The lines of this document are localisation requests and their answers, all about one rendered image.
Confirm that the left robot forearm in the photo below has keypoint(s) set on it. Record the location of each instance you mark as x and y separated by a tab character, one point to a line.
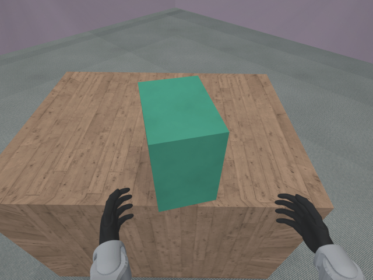
110	262

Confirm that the pedestal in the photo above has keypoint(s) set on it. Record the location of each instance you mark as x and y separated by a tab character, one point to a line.
87	139

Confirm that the left robot hand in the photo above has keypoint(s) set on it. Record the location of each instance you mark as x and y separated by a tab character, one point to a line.
110	221

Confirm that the carton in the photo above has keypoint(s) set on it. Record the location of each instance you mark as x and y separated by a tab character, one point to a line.
186	138

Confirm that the right robot forearm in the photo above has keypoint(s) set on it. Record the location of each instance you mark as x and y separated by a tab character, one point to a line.
333	263

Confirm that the right robot hand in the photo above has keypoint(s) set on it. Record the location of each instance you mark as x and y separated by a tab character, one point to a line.
307	221

